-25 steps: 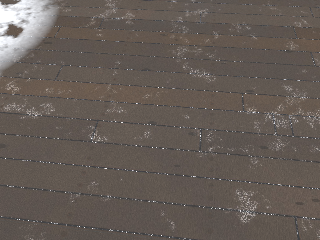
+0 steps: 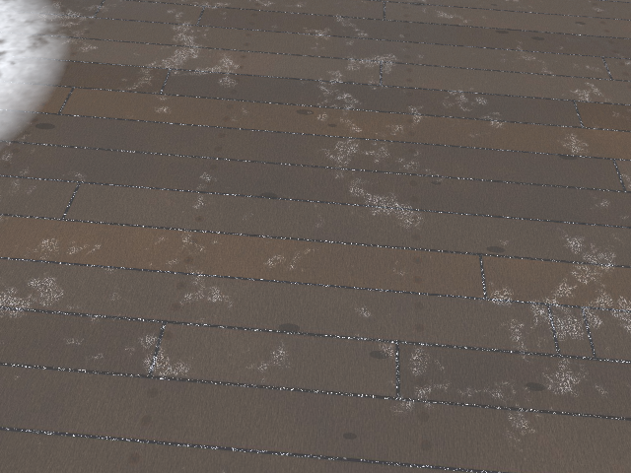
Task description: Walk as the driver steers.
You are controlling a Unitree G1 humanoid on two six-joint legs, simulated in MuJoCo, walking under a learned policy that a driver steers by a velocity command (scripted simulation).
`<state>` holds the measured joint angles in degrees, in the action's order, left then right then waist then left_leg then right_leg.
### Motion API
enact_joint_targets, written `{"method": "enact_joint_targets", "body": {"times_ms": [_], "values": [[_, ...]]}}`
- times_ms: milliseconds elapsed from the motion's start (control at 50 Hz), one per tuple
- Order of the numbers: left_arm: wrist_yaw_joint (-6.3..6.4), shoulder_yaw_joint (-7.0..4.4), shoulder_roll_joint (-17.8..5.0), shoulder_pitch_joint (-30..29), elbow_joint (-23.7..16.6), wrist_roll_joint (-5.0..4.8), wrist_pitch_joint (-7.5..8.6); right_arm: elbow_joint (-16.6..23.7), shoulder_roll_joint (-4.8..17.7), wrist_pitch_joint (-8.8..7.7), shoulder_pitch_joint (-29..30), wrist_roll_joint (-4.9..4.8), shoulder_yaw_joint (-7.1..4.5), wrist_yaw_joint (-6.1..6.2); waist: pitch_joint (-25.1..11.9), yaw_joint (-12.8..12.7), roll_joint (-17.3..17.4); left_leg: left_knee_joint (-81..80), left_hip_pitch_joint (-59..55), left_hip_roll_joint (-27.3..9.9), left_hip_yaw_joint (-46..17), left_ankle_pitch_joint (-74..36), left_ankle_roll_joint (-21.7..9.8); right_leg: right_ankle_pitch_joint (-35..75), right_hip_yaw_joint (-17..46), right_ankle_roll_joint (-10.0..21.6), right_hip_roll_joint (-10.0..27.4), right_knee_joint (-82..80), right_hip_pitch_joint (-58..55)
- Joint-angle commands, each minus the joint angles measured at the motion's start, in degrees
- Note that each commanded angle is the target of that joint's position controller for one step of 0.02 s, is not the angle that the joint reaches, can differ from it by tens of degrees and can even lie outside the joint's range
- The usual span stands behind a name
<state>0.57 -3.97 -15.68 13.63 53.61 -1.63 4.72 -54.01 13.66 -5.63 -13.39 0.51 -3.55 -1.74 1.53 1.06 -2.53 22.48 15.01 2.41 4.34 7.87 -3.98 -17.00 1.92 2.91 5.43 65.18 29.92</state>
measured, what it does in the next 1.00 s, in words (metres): walks ahead, turning right: right foot, then left foot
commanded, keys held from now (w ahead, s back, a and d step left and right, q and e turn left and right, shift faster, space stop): w+e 0.64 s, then w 0.32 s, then q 0.04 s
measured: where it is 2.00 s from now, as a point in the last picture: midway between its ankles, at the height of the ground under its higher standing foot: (378, 367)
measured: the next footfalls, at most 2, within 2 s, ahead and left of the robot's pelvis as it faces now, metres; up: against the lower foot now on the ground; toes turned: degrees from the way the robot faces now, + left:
right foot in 0.40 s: +0.37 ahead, -0.16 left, +0.00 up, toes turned -14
left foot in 0.88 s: +0.69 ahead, -0.05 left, +0.00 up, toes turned -25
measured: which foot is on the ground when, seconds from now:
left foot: down 0.00-0.40, up 0.42-0.86, down 0.88-1.00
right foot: up 0.00-0.38, down 0.40-0.90, up 0.92-1.00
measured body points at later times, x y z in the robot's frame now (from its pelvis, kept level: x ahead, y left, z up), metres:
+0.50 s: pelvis +0.28 -0.07 -0.02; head +0.32 -0.08 +0.43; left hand +0.48 +0.16 -0.13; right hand +0.28 -0.35 -0.15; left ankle +0.16 +0.10 -0.63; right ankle +0.33 -0.15 -0.74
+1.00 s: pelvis +0.57 -0.09 -0.01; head +0.59 -0.09 +0.44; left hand +0.74 +0.13 -0.14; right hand +0.58 -0.40 -0.11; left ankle +0.66 -0.03 -0.74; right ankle +0.42 -0.17 -0.66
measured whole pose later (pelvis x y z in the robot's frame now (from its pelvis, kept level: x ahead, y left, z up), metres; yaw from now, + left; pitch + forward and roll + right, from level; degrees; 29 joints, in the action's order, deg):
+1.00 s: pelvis +0.57 -0.09 -0.01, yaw -25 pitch +2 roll +0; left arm 0.5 -3.5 -15.8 18.6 45.8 -1.0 3.5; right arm -46.2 15.1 -6.6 -9.8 0.0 -3.3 -1.7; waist 0.4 -0.3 -1.7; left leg 28.5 20.4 2.3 1.0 10.2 -2.4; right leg -24.0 4.7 2.3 -1.9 65.2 21.6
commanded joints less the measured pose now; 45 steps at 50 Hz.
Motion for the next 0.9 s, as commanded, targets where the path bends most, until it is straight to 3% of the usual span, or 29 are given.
{"method": "enact_joint_targets", "body": {"times_ms": [20,60,80,100,160,220,280,340,360,380,400,420,440,460,480,500,520,540,580,640,680,720,780,820,860,880,900], "values": [[0.33,-0.88,-2.2,3.8,-1.6,-0.23,-1.32,2.0,7.3,-1.56,0.4,0.36,-1.45,0.65,-1.4,-1.8,7.2,-15.7,-4.0,-16.3,-12.7,-5.0,-8.5,6.0,3.9,-0.5,3.7,-1.8,6.1],[0.36,-1.31,-2.8,0.3,-2.8,0.10,-1.39,1.0,7.9,-1.56,-1.3,0.57,-1.67,1.48,0.0,-1.1,5.0,-16.3,-6.3,-16.1,-9.7,-6.6,-7.9,11.4,5.6,-1.2,2.7,-7.4,10.4],[0.34,-1.66,-3.2,-0.5,-2.9,0.17,-1.42,0.9,7.1,-1.37,-1.5,0.50,-1.42,1.83,0.1,-0.8,4.3,-16.3,-8.3,-15.2,-7.5,-7.7,-6.8,14.6,6.0,-1.1,1.6,-9.2,12.5],[0.03,-1.33,-2.1,-1.4,-3.5,0.26,-1.17,0.9,8.3,-1.37,-1.6,0.60,-1.59,2.08,0.4,-0.8,6.1,-16.6,-7.8,-16.1,-6.0,-9.2,-6.9,17.7,6.2,-1.3,1.7,-12.8,11.9],[-0.94,-0.95,-1.6,-7.0,-5.3,0.52,-0.71,0.6,7.9,-1.27,-2.3,0.26,-1.31,2.70,2.0,1.0,5.0,-17.6,-8.4,-14.1,-0.1,-10.0,-4.9,24.4,1.5,-1.4,0.6,-21.8,9.6],[-2.00,-0.05,0.0,-12.2,-7.9,0.61,-0.71,-0.8,8.4,-0.56,-6.2,-0.13,-1.43,3.04,3.9,3.3,4.2,-16.4,-14.6,-16.0,2.2,-13.6,-4.6,24.3,-0.6,-0.6,0.2,-27.2,11.7],[-3.26,0.15,-0.1,-15.5,-10.8,0.46,-0.73,-1.4,9.1,1.02,-7.8,-0.60,-1.76,3.19,4.7,3.7,4.0,-12.1,-22.3,-18.2,4.1,-21.2,-4.3,18.0,-3.3,0.7,-1.0,-30.0,14.6],[-4.32,-0.85,-2.3,-12.8,-12.4,0.31,-0.94,-0.1,11.4,2.32,-5.5,-0.94,-2.43,3.86,0.9,0.3,7.4,-2.2,-24.2,-18.8,6.5,-47.7,-2.7,9.4,-8.4,3.4,-5.3,-30.0,5.8],[-4.41,-1.81,-4.1,-8.0,-11.8,0.22,-1.09,0.5,12.1,2.79,-4.7,-0.89,-2.63,4.13,-2.2,-2.6,8.6,5.3,-23.5,-18.5,7.2,-55.5,-2.0,7.0,-9.7,4.8,-7.6,-29.7,-1.0],[-4.05,-3.40,-7.1,0.6,-10.0,0.04,-1.14,1.1,12.5,3.08,-3.2,-1.10,-2.60,4.28,-6.8,-7.4,8.0,16.5,-19.3,-16.7,8.2,-55.0,-0.5,10.0,-9.4,6.9,-9.6,-33.4,-13.4],[-2.78,-5.32,-11.9,9.8,-8.3,0.34,-1.64,2.4,11.9,2.55,-3.0,-0.75,-2.16,4.28,-12.6,-11.4,2.7,33.7,-5.6,-14.2,8.2,-38.3,1.9,9.7,2.2,10.5,-3.4,-35.9,-31.4],[-2.20,-6.20,-17.2,9.5,-9.0,0.18,-1.49,5.8,2.8,0.52,-7.3,0.44,0.65,3.17,-17.8,-5.3,-12.1,56.3,21.0,-0.1,3.7,16.2,6.0,5.0,37.4,22.7,12.6,-41.7,-50.6],[-2.13,-4.53,-12.9,11.3,-9.3,0.97,-1.15,6.3,6.9,-2.36,-3.7,-1.45,0.00,1.88,-23.4,-7.8,-6.0,62.3,28.8,0.0,-10.1,24.6,4.4,3.9,45.7,23.2,14.5,-47.4,-55.9],[-1.94,-3.67,-9.3,9.8,-9.1,1.28,-0.78,8.1,9.1,-3.63,1.7,-3.31,-0.60,1.23,-16.4,-8.5,-3.6,60.3,32.7,-3.4,-10.7,20.1,2.8,7.8,35.1,19.3,11.8,-47.1,-51.5],[-2.18,-3.10,-7.6,6.4,-9.7,0.74,-0.26,8.1,8.6,-4.12,3.8,-2.27,-0.51,1.49,-10.2,-6.4,2.2,53.7,29.5,-6.1,-10.3,16.4,2.1,19.6,25.6,16.1,8.4,-46.3,-41.3],[-2.35,-2.30,-5.1,2.2,-10.4,0.68,-0.31,7.9,8.2,-3.59,4.6,-0.83,-1.04,2.01,-7.4,-3.5,5.3,48.1,26.9,-7.8,-9.0,13.1,2.1,19.9,20.4,13.7,5.6,-48.0,-34.7],[-2.13,-2.22,-5.5,0.0,-11.6,1.25,-0.22,8.2,8.6,-2.85,2.9,-0.74,-1.38,2.10,-6.6,-1.2,1.8,46.3,22.5,-8.6,-9.5,11.9,3.0,22.6,20.3,15.2,5.6,-49.7,-28.4],[-1.92,-2.31,-5.8,-1.0,-12.3,1.21,-0.19,8.4,8.8,-1.98,1.9,-0.52,-1.63,2.10,-5.7,-0.1,1.6,44.1,20.4,-8.9,-9.6,11.9,4.1,23.7,20.1,15.7,5.1,-51.1,-24.7],[-1.20,-2.58,-7.1,-0.6,-12.6,0.80,-0.13,8.7,7.2,-0.82,2.0,-0.07,-1.49,2.23,-4.4,0.7,2.3,37.6,18.7,-9.1,-8.2,10.3,6.0,23.7,16.2,15.0,3.4,-52.2,-19.6],[-0.06,-3.12,-9.1,2.1,-12.5,0.59,-0.50,11.2,5.6,-0.40,9.3,0.37,-0.80,2.45,-2.2,-1.7,0.5,24.1,18.3,-7.2,-7.0,-0.3,7.8,21.1,13.2,12.8,0.9,-52.8,-15.3],[0.19,-2.97,-8.7,3.2,-12.3,0.55,-0.78,11.9,4.6,-0.63,12.3,-0.03,-0.26,2.00,-2.2,-3.3,-1.6,15.2,15.3,-5.7,-6.4,-8.9,7.6,16.9,11.0,10.8,-0.5,-52.5,-14.6],[0.09,-2.67,-8.0,5.4,-11.2,0.60,-0.75,12.7,5.0,-0.99,15.0,-0.57,-0.15,1.51,-2.1,-5.1,-2.5,11.2,13.0,-4.7,-6.2,-14.2,7.2,13.9,11.7,9.9,0.4,-52.3,-15.1],[0.00,-2.45,-7.6,7.4,-9.9,0.50,-0.81,13.9,7.0,-1.65,16.8,-0.83,-0.48,0.75,-1.4,-5.7,-3.0,7.4,13.6,-4.7,-7.3,-11.8,5.3,11.6,14.9,9.3,3.2,-48.9,-20.6],[0.12,-2.50,-8.0,7.5,-9.7,0.77,-1.04,14.2,8.4,-2.16,15.9,-0.81,-0.89,0.42,-0.9,-4.6,-4.1,6.0,12.7,-4.4,-7.0,-7.0,3.6,13.6,17.1,8.6,5.0,-46.5,-23.8],[0.19,-2.19,-7.4,6.4,-10.0,0.94,-1.38,12.4,9.9,-2.56,9.0,-0.53,-1.80,0.57,-3.1,-0.7,-4.5,3.0,4.1,-3.0,-5.1,-4.8,1.1,22.9,16.4,6.8,3.2,-39.9,-24.8],[0.06,-1.33,-5.4,5.8,-10.7,1.29,-1.30,11.0,12.1,-2.81,1.7,0.16,-2.65,0.79,-9.1,2.6,-2.1,4.3,-7.1,-7.2,-8.9,-6.0,-1.9,24.9,13.3,5.1,-0.1,-29.1,-21.6],[0.13,-0.40,-2.7,11.1,-11.5,0.96,-0.71,9.7,17.0,-2.70,-6.8,0.80,-3.94,0.84,-17.8,3.1,8.7,4.2,-28.0,-18.5,-26.8,-2.5,-9.5,12.7,6.9,0.9,-7.2,-9.5,-5.1]]}}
